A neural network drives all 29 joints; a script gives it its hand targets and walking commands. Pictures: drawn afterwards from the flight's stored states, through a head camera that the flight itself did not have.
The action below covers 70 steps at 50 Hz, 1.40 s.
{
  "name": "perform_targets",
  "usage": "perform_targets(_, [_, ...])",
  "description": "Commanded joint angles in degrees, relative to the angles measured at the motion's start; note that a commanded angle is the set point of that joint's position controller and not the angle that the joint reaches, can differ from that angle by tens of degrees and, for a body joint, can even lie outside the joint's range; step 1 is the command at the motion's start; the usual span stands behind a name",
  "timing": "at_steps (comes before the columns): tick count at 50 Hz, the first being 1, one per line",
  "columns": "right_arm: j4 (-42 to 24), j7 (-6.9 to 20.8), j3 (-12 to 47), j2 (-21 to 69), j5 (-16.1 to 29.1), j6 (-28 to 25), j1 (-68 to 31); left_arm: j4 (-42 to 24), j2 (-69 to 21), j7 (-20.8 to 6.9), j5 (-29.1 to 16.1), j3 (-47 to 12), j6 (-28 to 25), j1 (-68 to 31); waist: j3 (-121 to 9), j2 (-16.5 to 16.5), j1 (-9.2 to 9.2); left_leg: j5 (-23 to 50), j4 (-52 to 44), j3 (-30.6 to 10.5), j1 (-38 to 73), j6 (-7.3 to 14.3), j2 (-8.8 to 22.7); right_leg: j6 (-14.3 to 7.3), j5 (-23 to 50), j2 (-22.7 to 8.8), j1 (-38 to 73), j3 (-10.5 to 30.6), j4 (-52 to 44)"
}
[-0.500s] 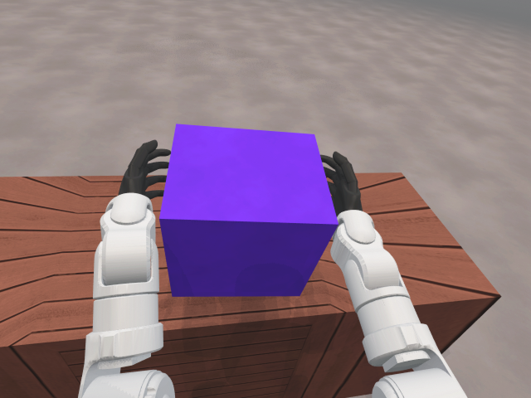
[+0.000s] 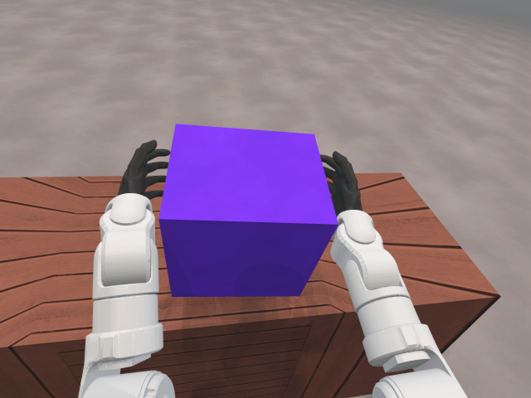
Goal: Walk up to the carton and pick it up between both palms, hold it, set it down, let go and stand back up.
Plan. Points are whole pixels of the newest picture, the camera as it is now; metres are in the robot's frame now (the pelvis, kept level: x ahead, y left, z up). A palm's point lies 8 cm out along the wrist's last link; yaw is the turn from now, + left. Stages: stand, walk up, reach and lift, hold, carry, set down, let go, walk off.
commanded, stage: hold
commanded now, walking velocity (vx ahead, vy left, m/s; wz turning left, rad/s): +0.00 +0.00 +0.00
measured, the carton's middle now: (242, 216) +0.36 +0.02 +0.13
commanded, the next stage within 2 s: set down in 0.32 s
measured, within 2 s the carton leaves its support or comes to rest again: neither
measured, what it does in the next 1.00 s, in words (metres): stands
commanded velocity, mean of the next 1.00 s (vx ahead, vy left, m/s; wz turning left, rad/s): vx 0.00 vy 0.00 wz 0.00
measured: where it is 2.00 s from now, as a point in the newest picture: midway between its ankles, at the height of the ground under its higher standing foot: outside the picture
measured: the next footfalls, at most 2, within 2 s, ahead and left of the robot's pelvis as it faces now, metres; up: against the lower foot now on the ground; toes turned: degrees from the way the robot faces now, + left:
none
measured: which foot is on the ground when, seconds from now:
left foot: down 0.00-1.00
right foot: down 0.00-1.00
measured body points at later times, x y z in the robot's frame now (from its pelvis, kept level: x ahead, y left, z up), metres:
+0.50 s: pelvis +0.00 +0.00 +0.00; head -0.04 +0.03 +0.45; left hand +0.36 +0.17 +0.17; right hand +0.36 -0.13 +0.17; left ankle +0.05 +0.12 -0.75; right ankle -0.01 -0.11 -0.75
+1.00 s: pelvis +0.02 -0.01 +0.00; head -0.01 +0.03 +0.45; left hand +0.37 +0.18 +0.13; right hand +0.38 -0.12 +0.13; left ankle +0.05 +0.12 -0.75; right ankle -0.01 -0.11 -0.75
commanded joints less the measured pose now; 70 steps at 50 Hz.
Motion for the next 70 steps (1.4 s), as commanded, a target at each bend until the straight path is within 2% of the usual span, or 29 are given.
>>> perform_targets(1, [-16.1,6.2,17.0,23.8,2.4,-3.5,-39.9,-7.2,-21.7,-8.6,-9.0,-24.9,-4.2,-34.4,-20.4,5.8,-0.44,10.9,1.4,1.0,16.3,0.2,-2.4,3.1,10.8,1.6,-7.9,-2.3,-3.5])
perform_targets(14, [-15.2,6.2,16.3,23.4,2.1,-3.5,-39.4,-6.6,-21.7,-8.6,-8.7,-24.5,-4.2,-34.2,-19.7,6.0,-0.6,9.9,1.0,1.0,16.2,0.2,-2.3,3.0,9.7,1.5,-8.2,-2.3,-3.7])
perform_targets(16, [-14.9,6.4,15.8,23.4,1.9,-3.5,-39.6,-6.6,-21.9,-8.6,-8.7,-24.5,-4.2,-34.7,-19.4,6.3,-0.58,9.0,0.7,1.1,15.8,0.2,-2.2,2.8,8.3,1.6,-8.5,-2.4,-3.7])
perform_targets(17, [-12.5,6.5,15.5,21.4,1.8,-3.3,-38.2,-3.3,-21.4,-8.8,-7.7,-24.5,-3.5,-31.9,-15.6,8.4,-0.32,7.2,-0.3,1.4,14.7,-0.2,-2.0,2.1,5.3,1.5,-9.9,-1.6,-4.2])
perform_targets(18, [-13.2,6.7,14.6,21.4,1.5,-3.9,-38.6,-4.2,-21.8,-8.9,-7.9,-24.2,-3.9,-32.0,-15.9,8.1,0.0,6.0,-0.8,1.6,14.0,0.0,-1.8,1.9,3.3,1.5,-10.3,-1.7,-4.4])
perform_targets(23, [-17.5,7.2,16.9,22.8,1.0,-8.0,-40.0,-6.7,-23.2,-8.3,-10.1,-27.2,-7.7,-32.3,-23.1,6.9,0.65,12.6,1.5,1.4,17.1,-0.5,-1.7,1.8,8.9,2.0,-9.5,-2.1,-3.6])
perform_targets(26, [-15.1,7.6,15.7,22.7,-1.6,-10.2,-38.4,-3.8,-22.7,-8.5,-8.7,-25.2,-9.8,-30.6,-20.4,6.0,1.75,8.1,-0.1,1.8,14.7,0.5,-1.8,1.8,5.6,1.4,-9.6,-1.9,-4.1])
perform_targets(29, [-14.1,8.3,15.0,22.9,-3.8,-13.7,-37.6,-2.7,-23.2,-8.7,-7.8,-24.5,-12.1,-29.1,-20.4,6.2,2.9,8.4,-0.3,2.4,13.7,0.5,-1.7,1.5,5.9,1.2,-8.4,-2.0,-3.9])
perform_targets(34, [-9.7,8.7,13.5,22.7,-7.0,-18.0,-35.5,0.3,-23.1,-8.8,-6.6,-23.0,-15.4,-27.7,-17.9,4.8,3.68,6.3,-1.4,3.3,10.9,1.2,-1.6,1.6,5.5,0.6,-6.8,-1.9,-4.0])
perform_targets(41, [-7.9,8.1,14.8,23.7,-7.7,-21.7,-34.0,0.1,-24.1,-8.3,-7.5,-25.4,-19.2,-27.7,-21.3,4.9,3.09,12.9,0.4,3.3,10.5,0.3,-1.8,2.2,15.6,0.5,-2.9,-1.7,-2.4])
perform_targets(47, [-7.1,7.6,16.6,24.0,-6.9,-23.1,-32.3,-0.4,-24.2,-7.2,-7.6,-26.2,-21.9,-27.0,-23.1,6.0,3.59,18.0,1.6,2.7,10.6,-0.7,-1.9,2.4,21.3,0.6,-1.1,-1.4,-1.5])
perform_targets(54, [-5.2,7.9,16.1,23.9,-7.4,-24.1,-31.7,1.1,-24.6,-6.3,-7.1,-25.6,-23.4,-26.3,-23.2,6.4,4.67,19.6,1.7,2.7,11.0,-1.2,-1.6,2.1,20.4,0.9,-2.2,-1.5,-1.9])
perform_targets(57, [-3.5,8.1,15.1,24.0,-8.3,-24.4,-31.6,2.8,-24.8,-6.4,-6.9,-24.3,-23.9,-26.3,-22.2,5.8,5.07,17.8,1.1,2.9,10.1,-0.8,-1.4,2.0,18.6,0.7,-2.8,-1.4,-2.4])
perform_targets(64, [0.9,9.1,11.7,24.2,-10.5,-25.9,-32.5,6.3,-25.6,-5.6,-6.3,-22.7,-26.3,-28.1,-22.9,6.5,5.98,17.9,0.9,3.5,10.6,-1.2,-1.0,1.5,15.0,1.0,-4.8,-1.6,-3.2])
perform_targets(70, [4.7,9.7,9.0,25.5,-12.9,-27.1,-33.8,9.9,-26.3,-5.0,-6.2,-21.3,-29.1,-30.9,-24.5,6.7,6.46,17.7,0.8,4.1,9.5,-1.2,-1.0,1.8,15.4,0.7,-4.9,-1.3,-3.0])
